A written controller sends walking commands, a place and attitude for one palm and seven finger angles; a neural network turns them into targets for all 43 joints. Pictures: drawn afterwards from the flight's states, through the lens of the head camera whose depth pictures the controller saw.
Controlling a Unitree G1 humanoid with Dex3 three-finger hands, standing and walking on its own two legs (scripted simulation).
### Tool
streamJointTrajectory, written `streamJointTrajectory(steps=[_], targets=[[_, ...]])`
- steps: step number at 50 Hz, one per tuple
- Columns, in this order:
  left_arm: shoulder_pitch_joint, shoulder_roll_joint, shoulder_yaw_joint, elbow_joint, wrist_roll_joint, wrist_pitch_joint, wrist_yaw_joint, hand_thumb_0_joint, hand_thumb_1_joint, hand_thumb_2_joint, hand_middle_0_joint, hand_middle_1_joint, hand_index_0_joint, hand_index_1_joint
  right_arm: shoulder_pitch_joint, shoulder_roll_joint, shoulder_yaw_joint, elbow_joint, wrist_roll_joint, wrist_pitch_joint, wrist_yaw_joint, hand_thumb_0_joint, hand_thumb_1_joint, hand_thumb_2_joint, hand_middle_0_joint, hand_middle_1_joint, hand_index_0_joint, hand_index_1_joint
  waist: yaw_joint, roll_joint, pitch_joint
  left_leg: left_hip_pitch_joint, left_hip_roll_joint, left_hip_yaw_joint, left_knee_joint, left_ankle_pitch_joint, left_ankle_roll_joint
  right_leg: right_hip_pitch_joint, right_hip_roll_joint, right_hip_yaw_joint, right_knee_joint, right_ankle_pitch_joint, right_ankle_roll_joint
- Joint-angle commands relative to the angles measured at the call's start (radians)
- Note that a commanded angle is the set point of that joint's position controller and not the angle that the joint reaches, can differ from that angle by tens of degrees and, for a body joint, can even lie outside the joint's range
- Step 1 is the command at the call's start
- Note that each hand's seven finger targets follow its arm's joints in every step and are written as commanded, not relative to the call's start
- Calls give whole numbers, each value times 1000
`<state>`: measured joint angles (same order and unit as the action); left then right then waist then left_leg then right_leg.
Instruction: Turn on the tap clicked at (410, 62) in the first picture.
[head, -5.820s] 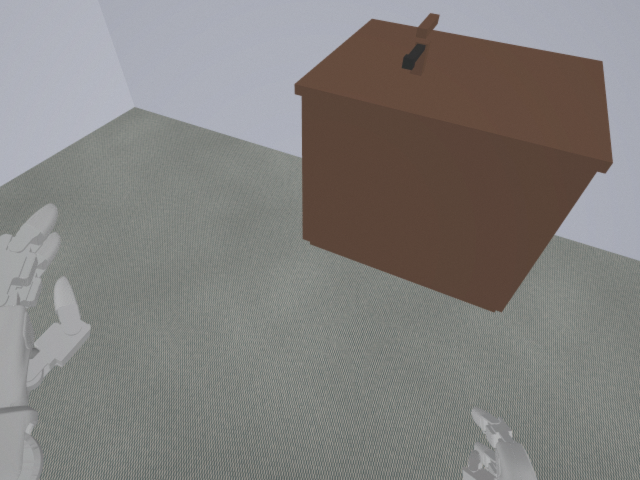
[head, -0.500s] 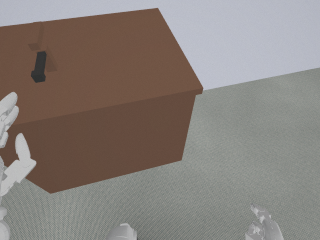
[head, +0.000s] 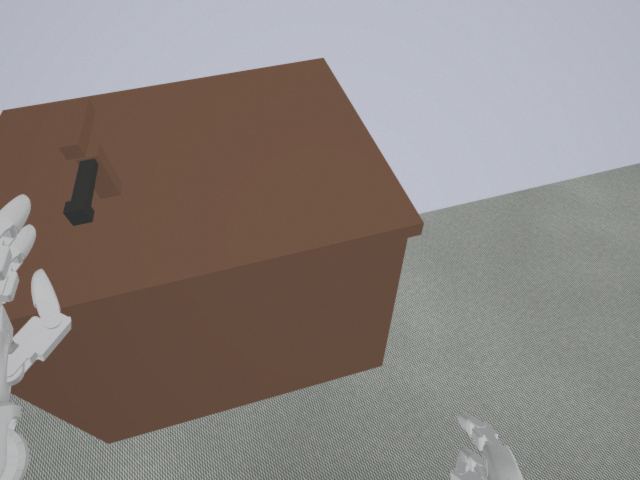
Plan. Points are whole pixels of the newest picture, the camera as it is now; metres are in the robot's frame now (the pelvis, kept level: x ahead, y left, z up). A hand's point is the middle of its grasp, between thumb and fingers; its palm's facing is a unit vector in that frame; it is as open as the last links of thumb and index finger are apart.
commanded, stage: come to a stop and stand still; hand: left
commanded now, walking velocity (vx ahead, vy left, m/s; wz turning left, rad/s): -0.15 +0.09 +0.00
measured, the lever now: (79, 212) +0.45 +0.40 +0.07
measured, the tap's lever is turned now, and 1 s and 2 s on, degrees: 0 0 0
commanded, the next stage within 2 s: look again from close up in 0.82 s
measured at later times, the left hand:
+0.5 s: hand (37, 369) +0.18 +0.25 +0.16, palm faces +0.41 -0.84 -0.35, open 7.4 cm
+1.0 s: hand out of the picture +0.19 +0.29 +0.19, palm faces +0.43 -0.78 -0.45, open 7.4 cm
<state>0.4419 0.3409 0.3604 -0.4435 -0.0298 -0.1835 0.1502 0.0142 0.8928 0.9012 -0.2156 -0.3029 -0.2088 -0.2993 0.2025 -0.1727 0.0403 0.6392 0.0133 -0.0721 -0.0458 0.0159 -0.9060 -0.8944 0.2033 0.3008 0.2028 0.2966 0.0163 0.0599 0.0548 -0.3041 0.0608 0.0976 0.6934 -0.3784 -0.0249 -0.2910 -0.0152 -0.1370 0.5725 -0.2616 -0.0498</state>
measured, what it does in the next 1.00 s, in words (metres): steps on the spot: left foot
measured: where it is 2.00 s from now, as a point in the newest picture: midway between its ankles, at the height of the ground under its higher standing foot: outside the picture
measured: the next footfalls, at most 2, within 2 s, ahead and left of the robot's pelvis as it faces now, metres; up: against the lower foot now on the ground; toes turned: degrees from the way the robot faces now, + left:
left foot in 0.20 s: +0.04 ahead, +0.13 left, +0.00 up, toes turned +1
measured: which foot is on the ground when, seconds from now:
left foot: up 0.00-0.18, down 0.20-1.00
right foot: down 0.00-1.00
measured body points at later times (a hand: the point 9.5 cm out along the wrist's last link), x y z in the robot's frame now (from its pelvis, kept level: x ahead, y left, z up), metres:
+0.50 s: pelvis -0.04 +0.01 +0.01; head -0.03 +0.02 +0.45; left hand +0.15 +0.30 +0.18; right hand +0.13 -0.20 -0.08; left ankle +0.00 +0.13 -0.73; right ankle -0.01 -0.10 -0.73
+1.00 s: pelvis -0.05 +0.02 +0.01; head -0.03 +0.03 +0.46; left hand +0.16 +0.33 +0.21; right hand +0.11 -0.22 -0.08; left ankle +0.00 +0.13 -0.73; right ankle -0.01 -0.09 -0.73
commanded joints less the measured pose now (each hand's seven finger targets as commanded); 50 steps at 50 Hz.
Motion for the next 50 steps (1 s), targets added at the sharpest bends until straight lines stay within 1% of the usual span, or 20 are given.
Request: streamJointTrajectory(steps=[1, 5, 8, 10, 11, 12, 14, 17, 20, 22, 24, 29, 34, 37, 45, 46, 47, 48, 49, 50], targets=[[-71, 217, 119, -264, 6, -56, 34, 0, 900, 900, -200, -300, -200, -300, -99, -89, -44, -175, -2, -46, -16, 0, -900, -900, 200, 300, 200, 300, -18, -226, -208, -132, -25, -94, 213, -142, -8, 257, -353, 313, -135, 854, -114], [35, 224, 158, -339, 10, -68, 48, 0, 900, 900, -200, -300, -200, -300, -108, -87, -42, -199, -16, -15, -36, 0, -900, -900, 200, 300, 200, 300, -7, -163, -236, -60, -39, -51, -23, -19, -6, 279, -271, 198, -105, 748, -73], [67, 205, 147, -341, -1, -64, 51, 0, 900, 900, -200, -300, -200, -300, -67, -110, -65, -202, -18, 5, -38, 0, -900, -900, 200, 300, 200, 300, -26, -114, -237, 84, -27, -47, -239, 232, -4, 194, -207, 178, -88, 465, -19], [62, 204, 137, -336, -7, -70, 46, 0, 900, 900, -200, -300, -200, -300, -77, -150, -80, -218, -8, 0, -43, 0, -900, -900, 200, 300, 200, 300, -6, 46, -192, 86, 123, -169, -303, 425, 40, 107, -97, 141, -50, 145, 37], [66, 197, 140, -288, -7, -73, 39, 0, 900, 900, -200, -300, -200, -300, -88, -143, -69, -217, -10, -4, -43, 0, -900, -900, 200, 300, 200, 300, -5, 153, -133, 10, 179, -224, -370, 400, 72, 78, -43, 104, 6, 3, 60], [28, 181, 119, -278, -3, -80, 32, 0, 900, 900, -200, -300, -200, -300, -86, -141, -64, -211, -15, -10, -41, 0, -900, -900, 200, 300, 200, 300, -8, 202, -100, -67, 210, -263, -414, 390, 95, 92, -23, 87, 77, -113, 62], [-72, 174, 90, -280, 6, -93, 24, 0, 900, 900, -200, -300, -200, -300, -77, -139, -70, -205, -18, -36, -40, 0, -900, -900, 200, 300, 200, 300, -4, 159, -79, -44, 215, -246, -386, 428, 112, 63, -17, 99, 75, -136, 59], [-54, 140, 44, -224, 13, -83, 18, 0, 900, 900, -200, -300, -200, -300, -47, -155, -77, -181, -11, -61, -27, 0, -900, -900, 200, 300, 200, 300, -13, 117, -144, 78, 168, -181, -290, 501, 83, 99, -15, 99, -88, -13, 63], [-78, 142, 43, -214, 13, -71, 15, 0, 900, 900, -200, -300, -200, -300, -73, -147, -68, -180, -11, -61, -21, 0, -900, -900, 200, 300, 200, 300, -13, 28, -155, -35, 97, -123, -284, 239, 36, 193, -45, 148, -128, 152, 52], [-64, 147, 46, -211, 3, -59, 14, 0, 900, 900, -200, -300, -200, -300, -70, -140, -68, -182, -12, -53, -20, 0, -900, -900, 200, 300, 200, 300, -13, -63, -130, -31, 36, -88, -244, 70, 23, 112, -92, 237, -204, 57, 27], [-99, 190, 76, -255, -2, -54, 19, 0, 900, 900, -200, -300, -200, -300, -76, -135, -63, -178, -19, -48, -23, 0, -900, -900, 200, 300, 200, 300, -17, -89, -122, 19, 2, -74, -193, 39, 16, 23, -135, 287, -275, -70, 5], [-93, 196, 92, -242, -4, -50, 22, 0, 900, 900, -200, -300, -200, -300, -97, -125, -54, -178, -23, -37, -35, 0, -900, -900, 200, 300, 200, 300, -14, -34, -89, 10, 27, -120, -299, -5, 27, 0, -75, 223, -280, -211, 29], [-79, 157, 68, -200, 4, -62, 19, 0, 900, 900, -200, -300, -200, -300, -88, -132, -55, -181, -14, -50, -36, 0, -900, -900, 200, 300, 200, 300, -9, 46, -88, -86, 77, -174, -428, -87, 43, 129, -3, 147, -179, -78, 52], [-38, 146, 61, -171, 7, -64, 21, 0, 900, 900, -200, -300, -200, -300, -73, -134, -59, -172, -10, -62, -34, 0, -900, -900, 200, 300, 200, 300, -7, 5, -117, -73, 71, -151, -392, -30, 46, 159, -15, 159, -181, -3, 53], [-73, 176, 71, -222, 6, -62, 27, 0, 900, 900, -200, -300, -200, -300, -75, -133, -65, -165, -15, -73, -33, 0, -900, -900, 200, 300, 200, 300, -12, -37, -112, -11, 22, -107, -315, 55, 25, 93, -49, 210, -252, -36, 39], [-1072, 1023, 683, -443, 139, -155, 9, 0, 900, 900, -200, -300, -200, -300, 38, -163, -92, -160, -58, -115, -26, 0, -900, -900, 200, 300, 200, 300, 29, -249, 10, -67, 12, -71, -114, 156, 43, -56, -107, 287, -348, 138, 92], [-520, 403, 263, 114, 45, -113, -40, 0, 900, 900, -200, -300, -200, -300, -17, -49, -52, -100, -26, -111, -24, 0, -900, -900, 200, 300, 200, 300, 0, -258, -201, 57, -86, -87, -113, 141, 51, 3, -165, 280, -279, 58, -9], [-252, 248, 174, 186, 4, -106, -55, 0, 900, 900, -200, -300, -200, -300, -34, -116, -84, -178, -3, -131, -21, 0, -900, -900, 200, 300, 200, 300, 57, -134, -132, 101, -64, -58, -140, 141, 33, -14, -148, 374, -337, -7, 10], [-190, 115, 65, 117, -22, -128, -68, 0, 900, 900, -200, -300, -200, -300, -30, -121, -89, -200, 4, -141, 4, 0, -900, -900, 200, 300, 200, 300, 37, 21, -169, 97, -63, -62, -201, 128, 32, 72, -154, 349, -301, 5, -9], [-189, 150, 49, -40, -28, -143, -65, 0, 900, 900, -200, -300, -200, -300, -23, -138, -84, -196, 4, -142, 21, 0, -900, -900, 200, 300, 200, 300, 30, 37, -181, 102, -57, -83, -255, 124, 33, 114, -128, 306, -276, -26, -2]])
